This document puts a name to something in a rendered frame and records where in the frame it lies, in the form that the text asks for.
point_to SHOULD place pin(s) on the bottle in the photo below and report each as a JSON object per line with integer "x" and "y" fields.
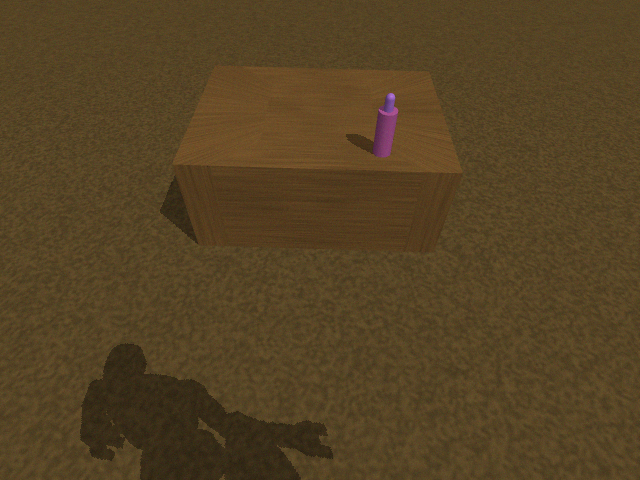
{"x": 385, "y": 127}

